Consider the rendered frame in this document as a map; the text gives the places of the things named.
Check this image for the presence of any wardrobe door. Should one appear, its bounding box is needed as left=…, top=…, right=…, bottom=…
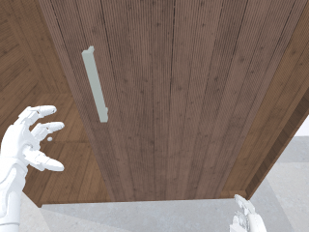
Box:
left=38, top=0, right=307, bottom=202
left=222, top=0, right=309, bottom=191

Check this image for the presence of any right robot hand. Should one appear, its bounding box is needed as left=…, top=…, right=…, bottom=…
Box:
left=230, top=194, right=267, bottom=232

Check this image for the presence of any handle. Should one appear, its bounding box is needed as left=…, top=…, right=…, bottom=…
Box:
left=81, top=45, right=108, bottom=123

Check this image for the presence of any left robot hand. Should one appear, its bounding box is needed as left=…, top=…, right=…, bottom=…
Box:
left=0, top=105, right=65, bottom=171

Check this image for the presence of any robot left forearm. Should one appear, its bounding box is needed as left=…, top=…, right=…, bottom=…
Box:
left=0, top=157, right=28, bottom=232

